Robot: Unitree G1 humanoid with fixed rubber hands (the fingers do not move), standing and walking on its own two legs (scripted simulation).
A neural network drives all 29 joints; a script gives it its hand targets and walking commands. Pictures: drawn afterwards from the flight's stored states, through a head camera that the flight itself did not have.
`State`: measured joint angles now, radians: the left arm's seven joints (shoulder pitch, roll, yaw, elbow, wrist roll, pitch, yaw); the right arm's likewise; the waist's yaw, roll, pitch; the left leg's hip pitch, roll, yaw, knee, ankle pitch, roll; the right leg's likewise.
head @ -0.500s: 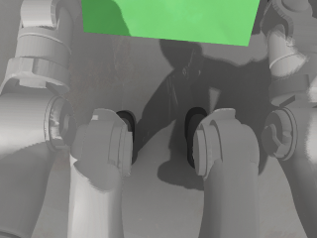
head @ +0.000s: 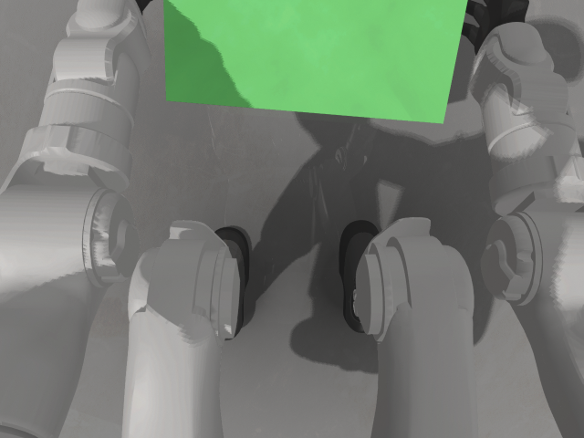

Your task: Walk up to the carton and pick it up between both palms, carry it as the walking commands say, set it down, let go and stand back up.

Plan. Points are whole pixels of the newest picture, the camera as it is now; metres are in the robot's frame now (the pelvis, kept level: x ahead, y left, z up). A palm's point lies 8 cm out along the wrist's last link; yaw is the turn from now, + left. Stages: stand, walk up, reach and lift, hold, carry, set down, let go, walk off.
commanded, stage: set down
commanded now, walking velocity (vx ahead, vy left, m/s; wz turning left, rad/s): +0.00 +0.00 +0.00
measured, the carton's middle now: (310, 12) +0.55 -0.02 -0.26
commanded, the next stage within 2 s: none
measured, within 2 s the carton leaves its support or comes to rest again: rests again in 0.36 s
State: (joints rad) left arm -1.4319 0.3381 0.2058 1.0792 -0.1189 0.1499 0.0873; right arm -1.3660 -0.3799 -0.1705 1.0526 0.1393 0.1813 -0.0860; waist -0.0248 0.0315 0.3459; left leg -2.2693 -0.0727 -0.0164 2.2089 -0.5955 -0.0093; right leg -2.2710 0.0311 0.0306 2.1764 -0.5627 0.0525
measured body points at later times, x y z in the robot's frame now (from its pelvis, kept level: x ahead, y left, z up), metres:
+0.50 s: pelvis +0.00 +0.00 -0.01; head +0.38 +0.00 +0.24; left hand +0.55 +0.17 -0.20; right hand +0.52 -0.22 -0.21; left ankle +0.10 +0.11 -0.34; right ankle +0.12 -0.13 -0.34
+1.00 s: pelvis +0.00 +0.00 -0.01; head +0.38 +0.00 +0.23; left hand +0.55 +0.18 -0.21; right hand +0.52 -0.22 -0.21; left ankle +0.10 +0.11 -0.34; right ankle +0.12 -0.13 -0.34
